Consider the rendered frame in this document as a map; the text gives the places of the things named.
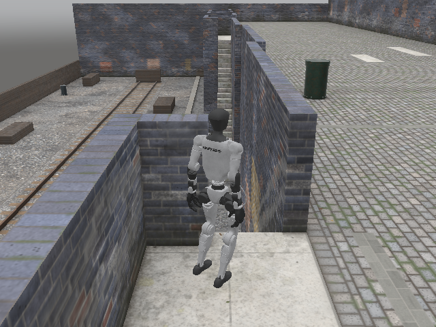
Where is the robot head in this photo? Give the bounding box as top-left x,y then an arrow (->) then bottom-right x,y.
206,108 -> 230,142

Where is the right robot forearm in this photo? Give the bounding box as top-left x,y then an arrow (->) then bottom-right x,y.
230,172 -> 243,209

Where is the robot right hand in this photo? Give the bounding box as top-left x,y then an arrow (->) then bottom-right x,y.
228,208 -> 245,228

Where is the left robot forearm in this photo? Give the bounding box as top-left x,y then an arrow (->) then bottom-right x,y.
187,167 -> 197,193

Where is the left robot upper arm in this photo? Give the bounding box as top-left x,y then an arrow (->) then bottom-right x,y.
188,135 -> 206,171

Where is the robot right thigh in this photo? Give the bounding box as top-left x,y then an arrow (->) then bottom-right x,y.
222,193 -> 243,246

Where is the right robot upper arm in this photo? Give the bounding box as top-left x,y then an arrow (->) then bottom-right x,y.
228,140 -> 243,182

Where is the robot left hand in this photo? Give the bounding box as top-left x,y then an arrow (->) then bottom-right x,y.
187,192 -> 202,212

